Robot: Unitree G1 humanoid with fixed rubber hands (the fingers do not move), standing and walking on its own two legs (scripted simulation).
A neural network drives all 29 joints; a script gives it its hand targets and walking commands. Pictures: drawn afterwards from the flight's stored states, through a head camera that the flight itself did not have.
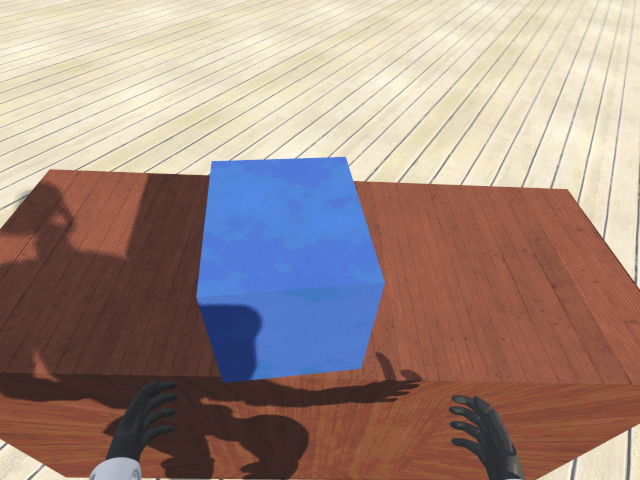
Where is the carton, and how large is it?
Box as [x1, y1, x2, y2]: [196, 157, 384, 382]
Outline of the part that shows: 345,157 231,160 211,162 196,297 223,382 343,370 361,367 384,281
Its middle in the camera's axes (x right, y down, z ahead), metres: -0.05 +0.04 +0.63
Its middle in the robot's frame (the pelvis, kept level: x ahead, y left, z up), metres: +0.43 +0.07 -0.01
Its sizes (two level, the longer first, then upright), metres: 0.270 0.222 0.229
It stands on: a pedestal, 0.66 m high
